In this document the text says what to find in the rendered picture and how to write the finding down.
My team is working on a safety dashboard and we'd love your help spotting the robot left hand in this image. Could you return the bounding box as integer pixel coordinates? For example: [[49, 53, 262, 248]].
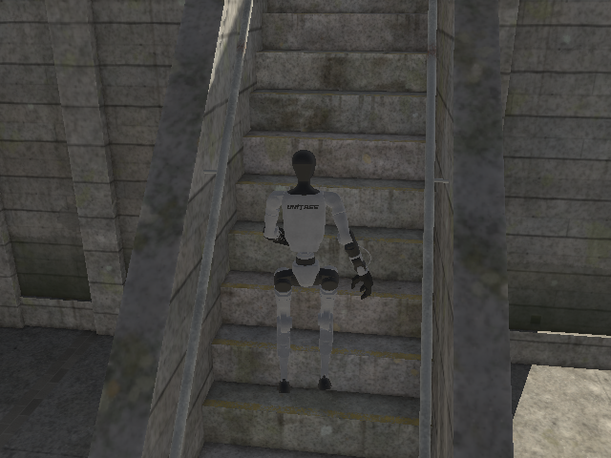
[[273, 227, 289, 246]]

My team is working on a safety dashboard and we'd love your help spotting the left robot shin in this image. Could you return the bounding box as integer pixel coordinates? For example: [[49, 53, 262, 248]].
[[277, 316, 290, 382]]

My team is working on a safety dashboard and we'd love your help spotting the robot left forearm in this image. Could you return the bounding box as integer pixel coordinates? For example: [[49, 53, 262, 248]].
[[263, 227, 282, 240]]

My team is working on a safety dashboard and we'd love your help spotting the robot right hand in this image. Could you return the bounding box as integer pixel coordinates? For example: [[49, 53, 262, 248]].
[[351, 271, 373, 300]]

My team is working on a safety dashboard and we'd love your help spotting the robot right forearm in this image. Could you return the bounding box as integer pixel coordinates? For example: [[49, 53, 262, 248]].
[[345, 229, 369, 276]]

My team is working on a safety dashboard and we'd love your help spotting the robot right foot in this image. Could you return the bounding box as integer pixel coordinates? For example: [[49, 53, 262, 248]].
[[318, 375, 332, 390]]

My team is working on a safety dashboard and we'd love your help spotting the left robot upper arm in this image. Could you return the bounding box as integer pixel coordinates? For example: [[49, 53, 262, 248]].
[[263, 191, 285, 239]]

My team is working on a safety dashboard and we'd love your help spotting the right robot upper arm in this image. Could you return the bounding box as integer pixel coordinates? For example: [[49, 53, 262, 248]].
[[324, 191, 353, 245]]

